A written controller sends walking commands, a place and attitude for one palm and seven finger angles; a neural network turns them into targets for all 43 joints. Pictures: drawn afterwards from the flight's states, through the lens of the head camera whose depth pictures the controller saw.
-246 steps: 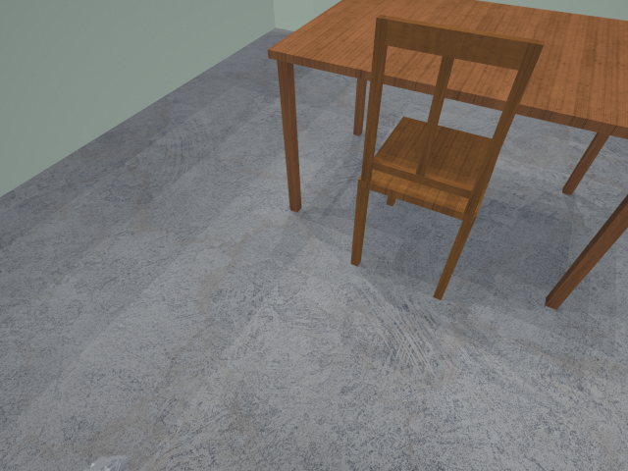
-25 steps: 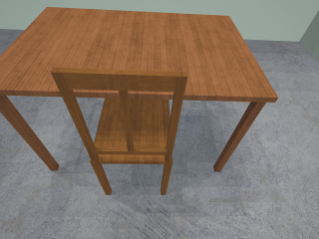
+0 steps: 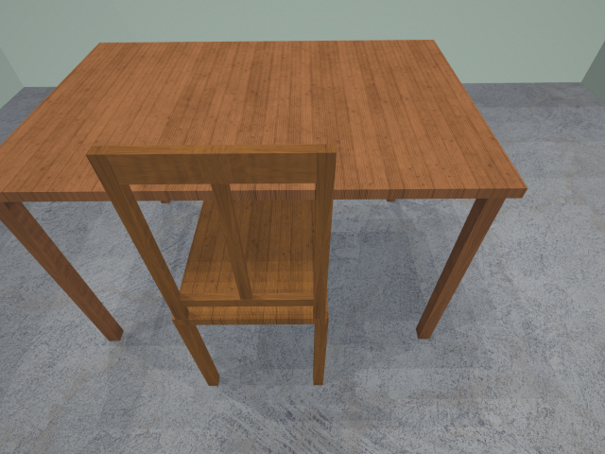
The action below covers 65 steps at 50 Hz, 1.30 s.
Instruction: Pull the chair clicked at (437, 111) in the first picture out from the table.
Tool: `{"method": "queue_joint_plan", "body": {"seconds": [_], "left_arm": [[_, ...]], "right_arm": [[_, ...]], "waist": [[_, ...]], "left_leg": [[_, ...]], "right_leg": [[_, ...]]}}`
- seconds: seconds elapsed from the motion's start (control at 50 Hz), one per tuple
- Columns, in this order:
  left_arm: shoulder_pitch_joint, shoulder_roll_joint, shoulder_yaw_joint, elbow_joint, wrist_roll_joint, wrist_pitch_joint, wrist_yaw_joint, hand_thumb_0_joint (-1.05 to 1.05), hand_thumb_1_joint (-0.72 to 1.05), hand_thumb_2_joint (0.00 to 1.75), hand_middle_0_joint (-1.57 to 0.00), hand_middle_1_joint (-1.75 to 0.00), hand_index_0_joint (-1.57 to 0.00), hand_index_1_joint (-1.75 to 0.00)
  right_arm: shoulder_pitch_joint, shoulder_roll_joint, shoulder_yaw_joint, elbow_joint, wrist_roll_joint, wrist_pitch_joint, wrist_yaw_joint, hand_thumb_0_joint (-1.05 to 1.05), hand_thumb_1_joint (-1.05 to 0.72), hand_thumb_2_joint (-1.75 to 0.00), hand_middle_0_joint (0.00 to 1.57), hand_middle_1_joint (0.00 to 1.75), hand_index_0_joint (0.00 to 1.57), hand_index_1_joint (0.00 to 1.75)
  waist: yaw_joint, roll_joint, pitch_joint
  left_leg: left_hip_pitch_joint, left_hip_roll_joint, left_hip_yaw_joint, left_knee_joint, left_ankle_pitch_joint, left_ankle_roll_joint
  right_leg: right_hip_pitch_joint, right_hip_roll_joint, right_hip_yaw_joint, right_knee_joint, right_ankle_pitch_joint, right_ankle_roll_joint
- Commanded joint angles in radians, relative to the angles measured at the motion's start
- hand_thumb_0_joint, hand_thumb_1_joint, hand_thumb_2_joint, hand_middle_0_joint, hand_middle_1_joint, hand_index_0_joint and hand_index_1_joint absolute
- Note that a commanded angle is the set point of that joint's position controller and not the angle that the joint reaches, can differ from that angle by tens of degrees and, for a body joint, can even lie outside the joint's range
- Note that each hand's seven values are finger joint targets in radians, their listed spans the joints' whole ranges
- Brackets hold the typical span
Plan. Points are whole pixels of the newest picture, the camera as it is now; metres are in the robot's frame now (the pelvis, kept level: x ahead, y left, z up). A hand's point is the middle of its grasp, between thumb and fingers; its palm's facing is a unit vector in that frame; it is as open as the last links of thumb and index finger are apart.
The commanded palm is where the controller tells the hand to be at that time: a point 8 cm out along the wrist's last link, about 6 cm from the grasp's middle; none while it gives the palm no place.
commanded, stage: look again from close up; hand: left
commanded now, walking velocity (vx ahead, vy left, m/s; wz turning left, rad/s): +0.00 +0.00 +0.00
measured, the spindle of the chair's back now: (235, 248) +0.48 +0.16 -0.07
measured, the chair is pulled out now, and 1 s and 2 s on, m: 0.00 0.00 0.00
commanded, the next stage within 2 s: raise the hand toward the chair's back in 0.54 s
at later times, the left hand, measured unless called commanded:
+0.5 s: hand out of the picture -0.01 +0.15 -0.17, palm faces +0.02 -0.98 -0.19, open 7.4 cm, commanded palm none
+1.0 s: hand (204, 430) +0.17 +0.14 -0.05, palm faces -0.05 -1.00 +0.05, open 8.7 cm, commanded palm +0.13 +0.22 -0.06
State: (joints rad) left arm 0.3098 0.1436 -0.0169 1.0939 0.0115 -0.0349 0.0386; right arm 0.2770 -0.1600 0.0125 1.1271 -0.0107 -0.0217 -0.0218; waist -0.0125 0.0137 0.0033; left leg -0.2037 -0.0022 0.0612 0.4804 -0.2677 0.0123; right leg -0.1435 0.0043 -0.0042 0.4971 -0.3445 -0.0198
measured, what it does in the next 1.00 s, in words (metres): lowers itself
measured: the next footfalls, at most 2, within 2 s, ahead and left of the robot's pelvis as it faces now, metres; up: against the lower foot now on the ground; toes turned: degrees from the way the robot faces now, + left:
none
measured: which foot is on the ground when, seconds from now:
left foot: down 0.00-1.00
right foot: down 0.00-1.00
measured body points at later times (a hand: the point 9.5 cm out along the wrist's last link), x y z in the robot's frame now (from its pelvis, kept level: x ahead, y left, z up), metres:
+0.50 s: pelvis +0.01 -0.01 +0.00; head +0.02 -0.01 +0.45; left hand -0.01 +0.21 -0.16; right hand +0.03 -0.24 -0.16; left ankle -0.01 +0.11 -0.74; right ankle -0.05 -0.10 -0.74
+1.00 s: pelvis -0.04 -0.01 -0.07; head +0.00 -0.01 +0.37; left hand +0.16 +0.19 -0.05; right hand +0.18 -0.27 -0.12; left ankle -0.01 +0.11 -0.74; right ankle -0.05 -0.10 -0.74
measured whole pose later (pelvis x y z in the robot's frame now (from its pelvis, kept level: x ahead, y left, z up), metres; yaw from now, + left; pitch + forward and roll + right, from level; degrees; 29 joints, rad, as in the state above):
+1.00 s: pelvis -0.04 -0.01 -0.07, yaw +2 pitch +13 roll +1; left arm 0.33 0.13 0.08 0.20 -0.23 -0.52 -0.32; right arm 0.13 -0.27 -0.08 0.56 0.01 -0.24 -0.01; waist 0.00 -0.03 -0.17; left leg -0.83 0.01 0.04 1.05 -0.45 0.00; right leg -0.77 -0.01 -0.03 1.10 -0.56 -0.04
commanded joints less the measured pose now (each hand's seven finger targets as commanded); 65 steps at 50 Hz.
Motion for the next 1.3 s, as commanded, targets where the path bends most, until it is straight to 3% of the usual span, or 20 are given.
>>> {"method": "queue_joint_plan", "body": {"seconds": [0.0,0.6,0.62,0.64,0.66,0.68,0.7,0.72,0.74,0.8,0.82,0.86,0.92,0.96,1.0,1.02,1.06,1.1,1.18,1.28], "left_arm": [[0.074,0.110,0.021,-0.023,-0.001,-0.007,0.009,0.00,0.90,0.90,-0.20,-0.30,-0.20,-0.30],[0.089,0.112,0.024,-0.005,-0.001,-0.002,0.011,0.00,0.90,0.90,-0.20,-0.30,-0.20,-0.30],[0.150,0.131,0.030,0.018,0.017,-0.025,0.045,0.00,0.90,0.90,-0.20,-0.30,-0.20,-0.30],[-0.581,0.318,0.085,-1.520,-0.199,-0.233,0.023,0.00,0.88,0.89,-0.20,-0.30,-0.20,-0.30],[-0.458,0.391,0.182,-1.458,-0.154,-0.221,0.078,0.00,0.85,0.88,-0.20,-0.29,-0.20,-0.29],[0.052,0.086,0.014,-1.155,-0.143,-0.093,0.069,0.00,0.83,0.87,-0.19,-0.29,-0.19,-0.29],[0.091,-0.032,-0.035,-1.085,-0.181,-0.059,0.059,0.00,0.81,0.86,-0.19,-0.29,-0.19,-0.29],[-0.020,0.007,-0.006,-1.136,-0.176,-0.100,0.044,0.00,0.78,0.85,-0.19,-0.28,-0.19,-0.28],[-0.020,0.047,0.043,-1.072,-0.166,-0.151,0.021,0.00,0.76,0.84,-0.19,-0.28,-0.19,-0.28],[0.274,-0.062,0.063,-0.840,-0.214,-0.352,-0.136,0.00,0.69,0.81,-0.18,-0.27,-0.18,-0.27],[0.320,-0.052,0.083,-0.851,-0.237,-0.433,-0.203,0.00,0.67,0.80,-0.18,-0.26,-0.18,-0.26],[0.324,0.027,0.151,-0.845,-0.267,-0.562,-0.346,0.00,0.62,0.78,-0.17,-0.26,-0.17,-0.26],[0.227,0.108,0.209,-0.932,-0.268,-0.531,-0.378,0.00,0.55,0.75,-0.16,-0.25,-0.16,-0.25],[0.097,0.172,0.255,-1.071,-0.274,-0.492,-0.331,0.00,0.50,0.73,-0.16,-0.24,-0.16,-0.24],[-0.012,0.162,0.232,-1.243,-0.268,-0.511,-0.269,0.00,0.46,0.71,-0.16,-0.23,-0.16,-0.23],[-0.037,0.167,0.231,-1.333,-0.260,-0.538,-0.239,0.00,0.43,0.70,-0.15,-0.23,-0.15,-0.23],[-0.114,0.174,0.192,-1.464,-0.245,-0.587,-0.212,0.00,0.39,0.68,-0.15,-0.22,-0.15,-0.22],[-0.122,0.141,0.126,-1.439,-0.237,-0.607,-0.232,0.00,0.34,0.66,-0.14,-0.21,-0.14,-0.21],[-0.111,0.145,0.085,-1.257,-0.258,-0.511,-0.323,0.00,0.25,0.62,-0.13,-0.20,-0.13,-0.20],[-0.029,0.209,0.217,-1.260,-0.295,-0.346,-0.319,0.00,0.13,0.57,-0.12,-0.18,-0.12,-0.18]], "right_arm": [[0.040,-0.077,-0.010,-0.026,0.002,-0.011,-0.006,0.00,-0.90,-0.90,0.20,0.30,0.20,0.30],[0.021,-0.084,-0.009,-0.005,0.003,-0.012,-0.015,0.00,-0.90,-0.90,0.20,0.30,0.20,0.30],[-0.072,-0.112,-0.020,-0.084,0.010,-0.015,-0.005,0.00,-0.90,-0.90,0.20,0.30,0.20,0.30],[0.003,-0.278,-0.047,-0.421,0.057,-0.159,-0.050,0.00,-0.90,-0.90,0.20,0.30,0.20,0.30],[-0.112,-0.180,-0.020,-0.371,0.057,-0.228,-0.093,0.00,-0.90,-0.90,0.20,0.30,0.20,0.30],[-0.060,-0.168,-0.043,-0.396,0.041,-0.282,-0.076,0.00,-0.90,-0.90,0.20,0.30,0.20,0.30],[-0.051,-0.177,-0.045,-0.371,0.058,-0.292,-0.070,0.00,-0.90,-0.90,0.20,0.30,0.20,0.30],[-0.061,-0.206,-0.065,-0.425,0.047,-0.298,-0.063,0.00,-0.90,-0.90,0.20,0.30,0.20,0.30],[-0.047,-0.225,-0.080,-0.430,0.025,-0.297,-0.058,0.00,-0.90,-0.90,0.20,0.30,0.20,0.30],[-0.111,-0.201,-0.101,-0.520,0.008,-0.301,-0.024,0.00,-0.90,-0.90,0.20,0.30,0.20,0.30],[-0.131,-0.202,-0.108,-0.550,0.007,-0.302,-0.010,0.00,-0.90,-0.90,0.20,0.30,0.20,0.30],[-0.158,-0.205,-0.115,-0.612,0.019,-0.298,0.022,0.00,-0.90,-0.90,0.20,0.30,0.20,0.30],[-0.195,-0.208,-0.118,-0.725,0.031,-0.257,0.023,0.00,-0.90,-0.90,0.20,0.30,0.20,0.30],[-0.197,-0.207,-0.110,-0.772,0.031,-0.223,0.007,0.00,-0.90,-0.90,0.20,0.30,0.20,0.30],[-0.169,-0.187,-0.102,-0.800,0.029,-0.213,-0.003,0.00,-0.90,-0.90,0.20,0.30,0.20,0.30],[-0.146,-0.180,-0.099,-0.796,0.022,-0.211,-0.009,0.00,-0.90,-0.90,0.20,0.30,0.20,0.30],[-0.121,-0.182,-0.091,-0.786,0.015,-0.209,-0.023,0.00,-0.90,-0.90,0.20,0.30,0.20,0.30],[-0.116,-0.181,-0.076,-0.762,0.014,-0.220,-0.034,0.00,-0.90,-0.90,0.20,0.30,0.20,0.30],[-0.114,-0.206,-0.051,-0.734,0.030,-0.238,-0.054,0.00,-0.90,-0.90,0.20,0.30,0.20,0.30],[-0.125,-0.194,-0.047,-0.757,0.042,-0.228,-0.064,0.00,-0.90,-0.90,0.20,0.30,0.20,0.30]], "waist": [[0.007,-0.039,0.047],[0.018,-0.025,0.036],[0.050,-0.079,0.106],[-0.089,0.095,-0.382],[-0.024,0.143,-0.318],[-0.012,0.167,-0.269],[-0.031,0.120,-0.184],[-0.047,0.058,-0.092],[-0.074,-0.074,-0.089],[0.030,-0.333,-0.115],[0.061,-0.326,-0.163],[0.087,-0.181,-0.224],[0.096,-0.075,-0.293],[0.084,-0.065,-0.289],[0.054,0.016,-0.327],[0.044,0.063,-0.362],[-0.006,0.036,-0.391],[-0.038,0.098,-0.348],[-0.064,0.026,-0.267],[0.028,0.038,-0.407]], "left_leg": [[0.038,0.087,-0.081,-0.075,0.192,0.019],[0.077,0.099,-0.076,-0.100,0.273,0.013],[-0.043,0.098,-0.032,0.147,0.272,-0.014],[0.232,0.005,-0.036,-0.021,0.426,0.032],[0.268,0.033,0.000,0.011,0.443,0.033],[0.254,0.051,-0.044,-0.023,0.561,0.041],[0.176,0.047,-0.075,0.039,0.577,0.028],[0.071,0.034,-0.089,0.099,0.469,0.019],[-0.022,0.018,-0.084,0.161,0.351,0.017],[-0.342,-0.003,-0.074,0.307,0.159,-0.008],[-0.414,-0.008,-0.068,0.348,0.130,-0.017],[-0.494,-0.021,-0.059,0.433,0.114,-0.033],[-0.578,-0.037,-0.011,0.503,0.025,-0.011],[-0.617,-0.029,-0.025,0.525,-0.061,-0.003],[-0.604,-0.017,-0.036,0.561,-0.102,0.010],[-0.576,-0.006,-0.050,0.572,-0.079,0.016],[-0.566,0.010,-0.072,0.602,-0.066,0.025],[-0.576,0.016,-0.087,0.624,-0.093,0.025],[-0.671,0.015,-0.108,0.623,-0.232,0.025],[-0.609,0.007,-0.103,0.557,-0.159,0.023]], "right_leg": [[-0.056,-0.099,0.085,-0.105,0.316,-0.018],[-0.013,-0.106,0.078,-0.123,0.408,-0.013],[-0.063,-0.171,0.154,-0.141,0.839,0.044],[0.030,-0.082,0.052,-0.012,0.744,-0.003],[-0.066,-0.022,0.027,0.005,0.495,-0.002],[-0.126,0.002,-0.035,0.064,0.358,-0.008],[-0.190,-0.016,-0.076,0.061,0.291,0.006],[-0.258,-0.018,-0.082,0.061,0.314,0.015],[-0.344,-0.013,-0.093,0.088,0.314,0.021],[-0.465,-0.006,-0.094,0.261,0.265,0.024],[-0.461,-0.010,-0.076,0.319,0.266,0.020],[-0.470,-0.031,-0.022,0.416,0.320,0.001],[-0.518,-0.028,0.008,0.459,0.143,-0.006],[-0.574,-0.014,0.026,0.456,-0.018,-0.007],[-0.620,-0.016,0.063,0.438,-0.114,-0.006],[-0.630,-0.008,0.055,0.454,-0.087,-0.011],[-0.677,0.007,0.041,0.476,-0.063,-0.007],[-0.741,0.011,0.034,0.476,-0.102,-0.012],[-0.777,0.015,0.041,0.426,-0.274,-0.005],[-0.633,0.008,0.021,0.408,-0.231,-0.005]]}}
